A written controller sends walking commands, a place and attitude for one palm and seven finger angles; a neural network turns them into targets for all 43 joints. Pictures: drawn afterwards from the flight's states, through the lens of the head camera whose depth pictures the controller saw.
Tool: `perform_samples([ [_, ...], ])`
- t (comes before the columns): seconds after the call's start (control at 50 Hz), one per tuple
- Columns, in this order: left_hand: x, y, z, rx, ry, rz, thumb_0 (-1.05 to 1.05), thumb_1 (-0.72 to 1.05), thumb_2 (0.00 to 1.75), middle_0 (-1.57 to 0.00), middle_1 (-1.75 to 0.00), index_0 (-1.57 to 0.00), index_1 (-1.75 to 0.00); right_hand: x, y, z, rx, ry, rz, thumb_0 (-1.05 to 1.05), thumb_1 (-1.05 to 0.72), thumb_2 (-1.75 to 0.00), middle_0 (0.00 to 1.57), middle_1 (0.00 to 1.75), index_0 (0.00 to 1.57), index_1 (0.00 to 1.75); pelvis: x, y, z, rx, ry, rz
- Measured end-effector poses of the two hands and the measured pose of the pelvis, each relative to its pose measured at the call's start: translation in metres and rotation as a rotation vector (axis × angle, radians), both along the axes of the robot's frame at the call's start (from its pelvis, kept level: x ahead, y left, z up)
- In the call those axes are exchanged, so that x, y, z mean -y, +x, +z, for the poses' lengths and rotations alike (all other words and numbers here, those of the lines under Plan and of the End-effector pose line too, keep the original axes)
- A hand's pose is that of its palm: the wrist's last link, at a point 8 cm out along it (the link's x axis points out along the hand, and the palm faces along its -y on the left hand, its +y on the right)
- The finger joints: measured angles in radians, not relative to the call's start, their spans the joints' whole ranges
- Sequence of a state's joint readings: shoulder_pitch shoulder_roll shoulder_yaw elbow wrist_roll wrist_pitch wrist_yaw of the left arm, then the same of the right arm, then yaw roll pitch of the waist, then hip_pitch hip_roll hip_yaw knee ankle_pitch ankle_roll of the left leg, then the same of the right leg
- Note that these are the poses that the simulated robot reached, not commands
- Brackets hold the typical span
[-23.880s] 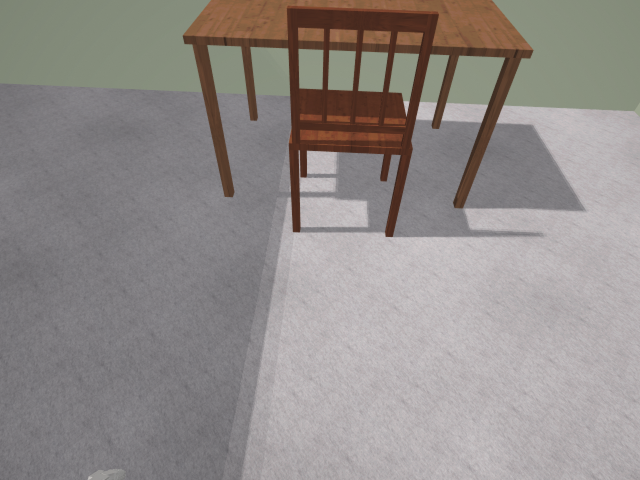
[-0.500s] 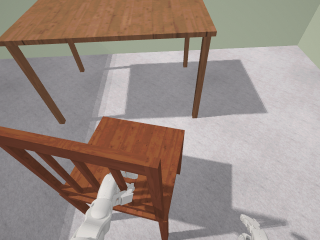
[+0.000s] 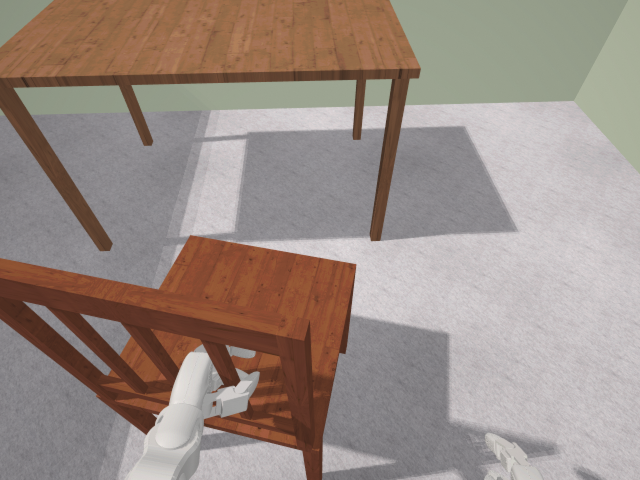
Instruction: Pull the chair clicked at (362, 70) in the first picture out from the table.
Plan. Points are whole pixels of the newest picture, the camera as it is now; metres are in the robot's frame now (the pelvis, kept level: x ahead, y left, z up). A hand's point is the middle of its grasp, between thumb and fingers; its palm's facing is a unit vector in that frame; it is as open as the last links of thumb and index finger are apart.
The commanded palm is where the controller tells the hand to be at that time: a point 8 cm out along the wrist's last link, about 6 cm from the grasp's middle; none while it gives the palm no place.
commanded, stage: open the thumb and straighten the fingers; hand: left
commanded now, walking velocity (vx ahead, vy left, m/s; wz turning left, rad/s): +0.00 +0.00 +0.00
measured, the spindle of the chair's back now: (167, 366) +0.29 +0.23 -0.06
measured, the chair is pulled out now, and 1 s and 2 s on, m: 0.61 0.61 0.61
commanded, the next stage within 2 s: draw the fingers out of the gap in 0.56 s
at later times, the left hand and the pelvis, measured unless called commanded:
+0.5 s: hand (229, 390) +0.25 +0.13 -0.06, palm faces -0.05 -0.98 -0.17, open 16.6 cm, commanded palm +0.23 +0.18 -0.03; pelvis +0.00 +0.00 -0.02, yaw +2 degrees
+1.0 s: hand (216, 438) +0.20 +0.14 -0.06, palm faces -0.04 -0.99 -0.16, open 17.5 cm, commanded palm +0.18 +0.19 -0.04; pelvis +0.02 +0.01 -0.04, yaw +3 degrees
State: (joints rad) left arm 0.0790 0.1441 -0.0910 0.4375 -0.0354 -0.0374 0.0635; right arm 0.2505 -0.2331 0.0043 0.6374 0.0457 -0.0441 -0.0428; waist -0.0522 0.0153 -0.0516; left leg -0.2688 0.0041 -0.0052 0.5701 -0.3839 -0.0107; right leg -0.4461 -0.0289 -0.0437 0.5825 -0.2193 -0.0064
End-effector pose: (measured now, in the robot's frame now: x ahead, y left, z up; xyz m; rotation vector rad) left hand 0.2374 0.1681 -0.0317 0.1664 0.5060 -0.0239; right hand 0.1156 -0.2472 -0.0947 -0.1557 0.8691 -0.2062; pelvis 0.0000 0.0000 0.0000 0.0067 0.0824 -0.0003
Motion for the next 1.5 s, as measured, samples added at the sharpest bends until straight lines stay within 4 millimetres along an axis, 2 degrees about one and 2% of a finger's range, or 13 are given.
perform_samples([
  [0.14,-0.004,0.002,0.001,-0.011,0.019,-0.003,0.01,-0.04,0.44,-0.43,-1.35,-0.48,-1.39,0.003,0.006,-0.008,0.053,-0.01,0.017,0.02,-0.91,-0.9,0.2,0.3,0.2,0.3,-0.002,-0.003,-0.011,-0.044,0.002,0.005],
  [0.26,-0.006,0.001,-0.002,-0.037,0.021,0.012,0.0,-0.36,0.28,-0.37,-1.11,-0.38,-1.12,-0.005,0.017,-0.014,0.09,-0.002,0.043,0.02,-0.91,-0.9,0.2,0.3,0.2,0.3,-0.003,-0.003,-0.018,-0.064,0.003,0.015],
  [0.36,-0.004,0.003,-0.003,-0.04,0.015,0.013,0.0,-0.47,0.23,-0.27,-0.81,-0.28,-0.81,-0.011,0.027,-0.017,0.112,0.004,0.066,0.02,-0.91,-0.9,0.2,0.3,0.2,0.3,-0.002,0.0,-0.021,-0.073,0.001,0.023],
  [0.5,-0.014,0.001,-0.004,-0.052,0.023,0.027,-0.01,-0.52,0.21,-0.12,-0.35,-0.12,-0.35,-0.013,0.037,-0.017,0.128,-0.002,0.082,0.02,-0.91,-0.9,0.21,0.3,0.2,0.3,-0.001,0.005,-0.025,-0.086,-0.004,0.032],
  [0.64,-0.016,-0.004,-0.005,-0.057,0.018,0.023,-0.01,-0.53,0.2,-0.03,-0.1,-0.03,-0.1,-0.01,0.043,-0.016,0.137,-0.026,0.091,0.02,-0.91,-0.9,0.21,0.3,0.2,0.3,-0.002,0.009,-0.027,-0.096,-0.011,0.043],
  [0.8,-0.022,-0.018,-0.01,-0.073,0.012,0.025,-0.01,-0.53,0.2,-0.02,-0.02,-0.01,-0.02,-0.01,0.048,-0.013,0.148,-0.038,0.085,0.02,-0.91,-0.9,0.2,0.3,0.2,0.3,-0.004,0.014,-0.03,-0.11,-0.015,0.041],
  [1.06,-0.025,-0.066,-0.01,-0.104,0.019,0.049,-0.01,-0.54,0.2,-0.01,-0.01,-0.01,0.0,-0.029,0.064,-0.012,0.205,-0.031,0.103,0.02,-0.91,-0.9,0.2,0.3,0.2,0.3,-0.011,0.016,-0.038,-0.122,-0.027,0.053],
  [1.26,-0.02,-0.09,-0.005,-0.098,0.001,0.046,-0.01,-0.54,0.2,-0.01,-0.01,-0.01,0.0,-0.043,0.075,-0.01,0.256,-0.012,0.107,0.02,-0.91,-0.9,0.21,0.3,0.2,0.3,-0.016,0.015,-0.044,-0.125,-0.03,0.054],
  [1.5,-0.015,-0.129,-0.002,-0.118,-0.002,0.055,-0.01,-0.54,0.2,0.0,-0.01,-0.01,0.0,-0.045,0.076,-0.007,0.302,-0.016,0.097,0.02,-0.91,-0.9,0.21,0.3,0.2,0.3,-0.018,0.009,-0.052,-0.13,-0.033,0.052],
])
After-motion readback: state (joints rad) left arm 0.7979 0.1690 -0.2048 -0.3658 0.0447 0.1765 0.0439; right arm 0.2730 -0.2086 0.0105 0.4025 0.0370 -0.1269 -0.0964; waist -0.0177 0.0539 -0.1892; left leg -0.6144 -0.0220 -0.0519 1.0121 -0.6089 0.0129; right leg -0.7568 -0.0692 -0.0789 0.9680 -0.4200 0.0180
